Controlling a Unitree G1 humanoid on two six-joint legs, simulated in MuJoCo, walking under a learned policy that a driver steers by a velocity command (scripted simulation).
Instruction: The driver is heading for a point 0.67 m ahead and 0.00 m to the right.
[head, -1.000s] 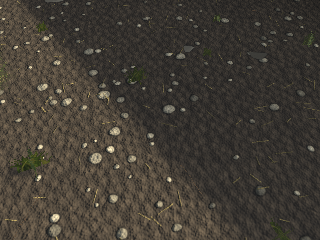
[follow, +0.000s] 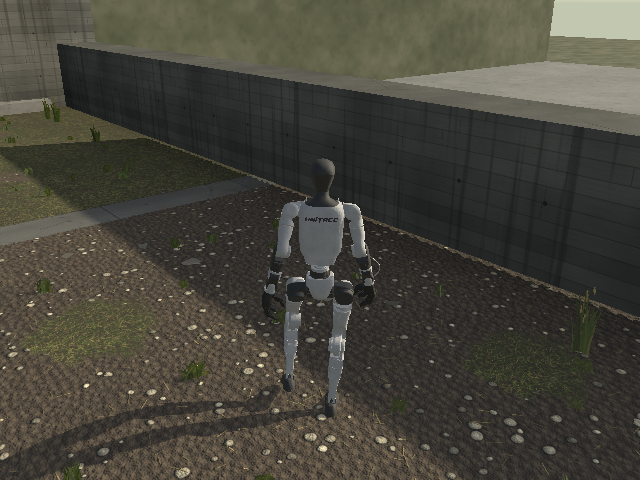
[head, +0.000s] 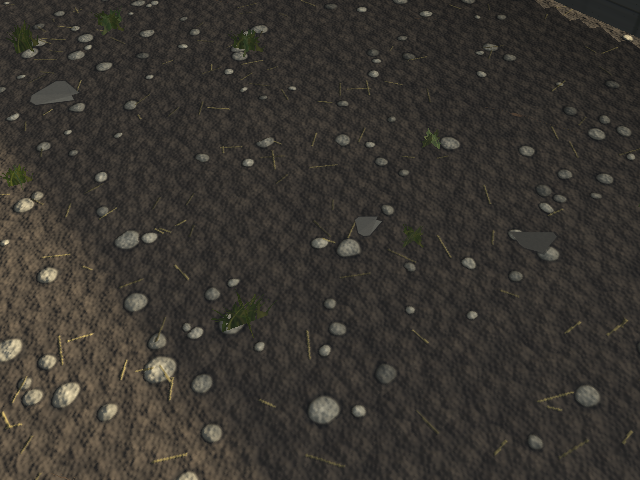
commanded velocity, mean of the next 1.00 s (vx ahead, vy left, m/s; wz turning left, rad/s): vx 0.46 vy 0.00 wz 0.00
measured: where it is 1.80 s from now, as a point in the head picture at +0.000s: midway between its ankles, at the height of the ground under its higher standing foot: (334, 436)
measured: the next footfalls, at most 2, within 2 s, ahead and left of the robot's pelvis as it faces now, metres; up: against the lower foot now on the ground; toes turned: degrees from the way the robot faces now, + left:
left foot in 0.28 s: +0.32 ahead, +0.12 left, +0.00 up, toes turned +5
right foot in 0.82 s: +0.63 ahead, -0.06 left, +0.00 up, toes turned -5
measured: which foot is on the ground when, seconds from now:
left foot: up 0.00-0.26, down 0.28-0.84, up 0.86-1.00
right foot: down 0.00-0.28, up 0.30-0.80, down 0.82-1.00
